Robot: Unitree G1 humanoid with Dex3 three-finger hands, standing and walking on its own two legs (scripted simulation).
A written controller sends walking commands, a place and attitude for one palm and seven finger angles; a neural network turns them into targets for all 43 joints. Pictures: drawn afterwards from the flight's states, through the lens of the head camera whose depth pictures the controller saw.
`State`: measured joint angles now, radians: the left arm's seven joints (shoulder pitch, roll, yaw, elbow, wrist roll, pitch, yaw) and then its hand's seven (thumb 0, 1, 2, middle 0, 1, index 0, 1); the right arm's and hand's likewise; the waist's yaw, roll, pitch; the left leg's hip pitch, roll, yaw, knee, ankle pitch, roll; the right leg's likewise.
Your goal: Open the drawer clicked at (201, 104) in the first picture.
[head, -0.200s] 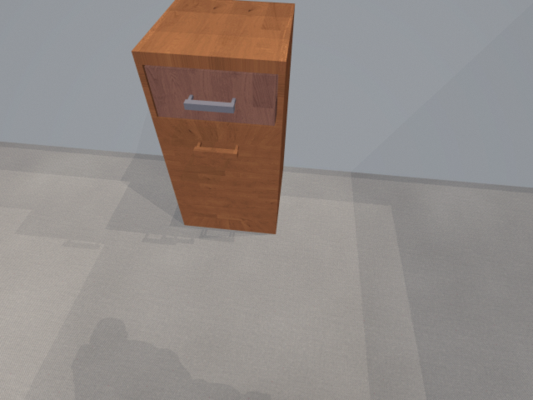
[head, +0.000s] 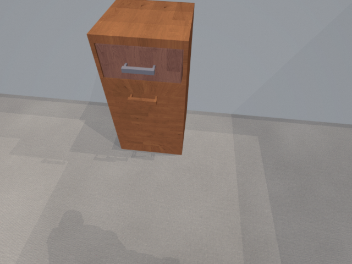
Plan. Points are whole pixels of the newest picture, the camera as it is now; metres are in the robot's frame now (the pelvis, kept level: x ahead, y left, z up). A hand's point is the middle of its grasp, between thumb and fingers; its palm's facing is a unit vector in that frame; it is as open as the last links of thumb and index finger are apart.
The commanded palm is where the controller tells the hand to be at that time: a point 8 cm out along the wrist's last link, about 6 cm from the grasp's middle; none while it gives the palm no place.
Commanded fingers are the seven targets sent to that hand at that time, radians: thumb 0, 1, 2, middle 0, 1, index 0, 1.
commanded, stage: stand and wait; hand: left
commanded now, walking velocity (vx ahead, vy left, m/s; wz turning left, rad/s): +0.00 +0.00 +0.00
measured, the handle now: (139, 68) +0.91 +0.22 -0.08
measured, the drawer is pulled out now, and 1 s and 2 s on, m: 0.00 0.00 0.00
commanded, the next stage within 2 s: look at it before walking up in 0.08 s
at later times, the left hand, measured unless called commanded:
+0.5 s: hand out of the picture +0.03 +0.21 -0.17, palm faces -0.01 -0.96 -0.27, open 7.4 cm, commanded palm none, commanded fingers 0.00 0.90 0.90 -0.20 -0.30 -0.20 -0.30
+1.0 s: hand out of the picture +0.03 +0.19 -0.19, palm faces +0.04 -0.98 -0.21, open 7.4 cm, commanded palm none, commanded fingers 0.00 0.90 0.90 -0.20 -0.30 -0.20 -0.30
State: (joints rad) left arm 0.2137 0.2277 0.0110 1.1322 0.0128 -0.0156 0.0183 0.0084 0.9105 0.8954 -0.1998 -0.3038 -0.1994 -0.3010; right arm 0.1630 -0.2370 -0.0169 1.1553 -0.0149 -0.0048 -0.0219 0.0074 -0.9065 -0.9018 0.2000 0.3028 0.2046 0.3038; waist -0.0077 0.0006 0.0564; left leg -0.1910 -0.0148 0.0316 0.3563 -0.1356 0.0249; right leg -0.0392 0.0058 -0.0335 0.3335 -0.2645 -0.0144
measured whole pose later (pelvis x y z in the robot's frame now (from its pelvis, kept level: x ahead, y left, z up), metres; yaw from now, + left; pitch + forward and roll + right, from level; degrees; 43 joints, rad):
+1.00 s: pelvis +0.03 +0.00 -0.01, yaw +1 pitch -2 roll -1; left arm 0.29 0.20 0.02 1.13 0.02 -0.01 0.01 0.01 0.91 0.90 -0.20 -0.30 -0.20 -0.30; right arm 0.25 -0.21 -0.02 1.16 -0.03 0.01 0.00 0.01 -0.91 -0.90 0.20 0.30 0.20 0.30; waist 0.00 0.00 0.01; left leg -0.25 0.02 0.05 0.58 -0.34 0.01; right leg -0.02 0.02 -0.05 0.40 -0.36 -0.02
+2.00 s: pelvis +0.35 +0.01 -0.01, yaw +0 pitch -1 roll -1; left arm 0.31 0.17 0.06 1.09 0.02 -0.01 0.00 0.00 0.92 0.90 -0.20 -0.30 -0.20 -0.30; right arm 0.18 -0.15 -0.04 1.00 -0.04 -0.06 -0.01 0.00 -0.91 -0.90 0.20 0.30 0.20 0.30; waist 0.03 -0.03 0.05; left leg -0.31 0.03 0.11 0.55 -0.22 0.04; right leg -0.28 -0.04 -0.08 0.80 -0.50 -0.01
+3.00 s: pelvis +0.34 -0.03 +0.00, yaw +1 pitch -1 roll +0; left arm 0.26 0.17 0.04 1.13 0.01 0.02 0.01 0.01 0.91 0.90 -0.20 -0.30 -0.20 -0.30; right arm 0.26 -0.15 -0.02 1.10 -0.02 0.02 -0.03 0.01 -0.93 -0.90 0.20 0.30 0.20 0.30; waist 0.03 0.00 0.06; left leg -0.13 0.02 0.01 0.43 -0.29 -0.01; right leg -0.24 -0.03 -0.05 0.45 -0.19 0.00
